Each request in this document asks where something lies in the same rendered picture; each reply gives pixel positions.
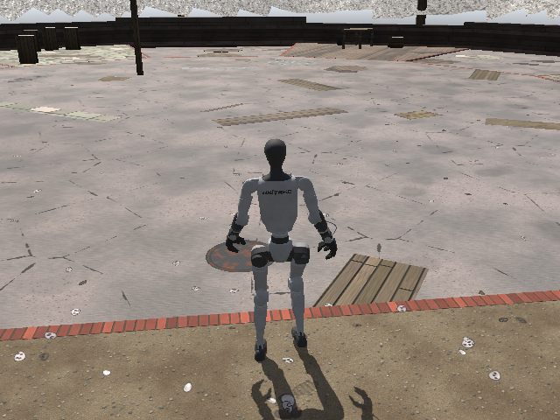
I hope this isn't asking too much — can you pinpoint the robot right upper arm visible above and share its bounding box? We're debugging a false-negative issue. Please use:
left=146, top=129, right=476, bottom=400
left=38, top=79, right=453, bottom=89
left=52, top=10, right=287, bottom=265
left=295, top=176, right=322, bottom=224

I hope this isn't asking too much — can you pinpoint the right robot forearm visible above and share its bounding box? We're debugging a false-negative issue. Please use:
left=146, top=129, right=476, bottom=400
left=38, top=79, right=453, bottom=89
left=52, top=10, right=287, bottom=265
left=314, top=210, right=333, bottom=243

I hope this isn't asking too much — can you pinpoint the robot torso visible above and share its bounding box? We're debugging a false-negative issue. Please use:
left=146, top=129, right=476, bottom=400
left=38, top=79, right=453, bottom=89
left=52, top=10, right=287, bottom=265
left=257, top=172, right=298, bottom=263

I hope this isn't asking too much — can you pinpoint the robot left upper arm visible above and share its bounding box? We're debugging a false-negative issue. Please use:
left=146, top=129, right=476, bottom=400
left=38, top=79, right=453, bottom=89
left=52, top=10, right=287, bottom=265
left=235, top=178, right=259, bottom=226

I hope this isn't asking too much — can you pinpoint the robot right thigh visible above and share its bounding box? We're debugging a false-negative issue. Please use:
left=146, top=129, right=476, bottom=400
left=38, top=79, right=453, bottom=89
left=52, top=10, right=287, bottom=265
left=288, top=242, right=310, bottom=292

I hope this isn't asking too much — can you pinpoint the left robot hand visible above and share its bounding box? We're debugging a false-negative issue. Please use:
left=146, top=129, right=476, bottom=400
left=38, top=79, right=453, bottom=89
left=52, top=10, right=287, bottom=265
left=226, top=236, right=246, bottom=253

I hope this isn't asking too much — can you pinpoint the left robot forearm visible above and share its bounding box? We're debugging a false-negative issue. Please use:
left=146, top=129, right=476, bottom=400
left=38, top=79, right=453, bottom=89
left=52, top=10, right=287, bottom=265
left=227, top=213, right=244, bottom=241

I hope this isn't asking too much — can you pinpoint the right robot hand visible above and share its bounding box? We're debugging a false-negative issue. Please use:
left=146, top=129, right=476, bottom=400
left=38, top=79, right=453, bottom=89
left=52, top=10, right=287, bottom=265
left=318, top=238, right=337, bottom=260

